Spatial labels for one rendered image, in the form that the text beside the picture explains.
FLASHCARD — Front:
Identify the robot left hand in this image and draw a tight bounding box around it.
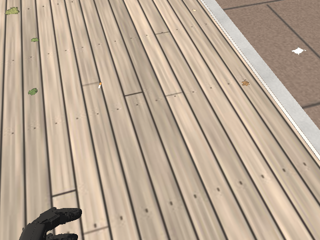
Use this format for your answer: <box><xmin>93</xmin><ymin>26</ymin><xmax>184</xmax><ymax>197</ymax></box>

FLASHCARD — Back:
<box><xmin>19</xmin><ymin>207</ymin><xmax>82</xmax><ymax>240</ymax></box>

